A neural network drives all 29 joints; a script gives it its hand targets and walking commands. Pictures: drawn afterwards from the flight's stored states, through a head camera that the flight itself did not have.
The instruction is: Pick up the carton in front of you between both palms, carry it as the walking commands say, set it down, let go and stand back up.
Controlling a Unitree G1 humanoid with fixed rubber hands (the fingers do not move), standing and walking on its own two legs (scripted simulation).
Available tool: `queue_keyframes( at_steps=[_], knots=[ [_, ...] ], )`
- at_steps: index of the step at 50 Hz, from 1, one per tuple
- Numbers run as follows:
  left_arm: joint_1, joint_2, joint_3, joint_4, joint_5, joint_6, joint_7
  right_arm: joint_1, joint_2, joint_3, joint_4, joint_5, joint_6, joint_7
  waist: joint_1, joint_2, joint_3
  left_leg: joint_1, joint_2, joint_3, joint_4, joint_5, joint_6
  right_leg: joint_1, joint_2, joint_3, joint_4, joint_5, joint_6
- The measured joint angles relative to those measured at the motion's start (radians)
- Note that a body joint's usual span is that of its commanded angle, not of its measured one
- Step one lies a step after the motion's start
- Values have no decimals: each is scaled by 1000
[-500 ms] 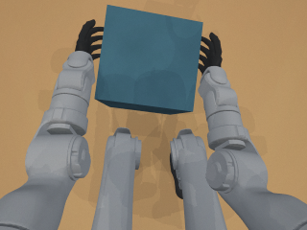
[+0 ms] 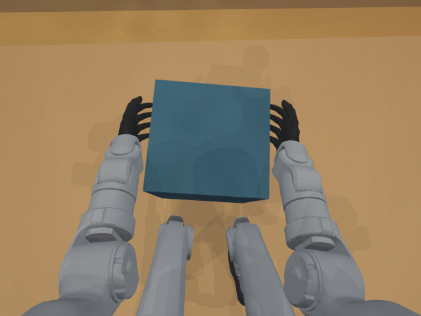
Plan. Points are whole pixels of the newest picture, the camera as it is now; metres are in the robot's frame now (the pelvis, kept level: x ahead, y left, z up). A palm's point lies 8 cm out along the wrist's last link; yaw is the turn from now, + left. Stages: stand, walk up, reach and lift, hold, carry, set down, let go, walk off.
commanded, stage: reach and lift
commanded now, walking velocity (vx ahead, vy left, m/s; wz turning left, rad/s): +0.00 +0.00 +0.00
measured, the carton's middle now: (206, 152) +0.42 +0.02 -0.13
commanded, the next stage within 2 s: hold in 1.90 s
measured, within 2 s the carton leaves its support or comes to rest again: neither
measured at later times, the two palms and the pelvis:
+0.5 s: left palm (103, 121) +0.39 +0.16 +0.10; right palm (338, 123) +0.39 -0.14 +0.11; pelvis +0.05 +0.00 +0.14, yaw +1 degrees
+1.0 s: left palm (52, 90) +0.35 +0.15 +0.23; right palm out of the picture +0.36 -0.15 +0.24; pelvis +0.07 +0.00 +0.21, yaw +1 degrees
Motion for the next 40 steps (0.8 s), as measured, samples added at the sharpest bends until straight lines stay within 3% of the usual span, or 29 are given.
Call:
queue_keyframes(
  at_steps=[13,25,33,40],
  knots=[
    [177,-63,22,5,33,-28,-1,157,23,24,33,-43,-22,24,0,17,-18,379,8,-11,-279,35,15,377,-17,20,-278,37,-19],
    [354,-115,11,-63,53,-32,1,308,38,65,0,-65,-21,49,-7,24,8,746,19,-25,-573,106,27,743,-40,33,-572,109,-34],
    [462,-142,-12,-138,59,28,6,398,47,93,-56,-84,42,64,-8,26,33,1022,30,-32,-795,172,34,1017,-58,43,-790,174,-43],
    [534,-172,-33,-238,82,139,10,456,41,127,-134,-106,152,82,-2,30,62,1262,42,-36,-974,231,38,1255,-71,49,-968,234,-49]
  ],
)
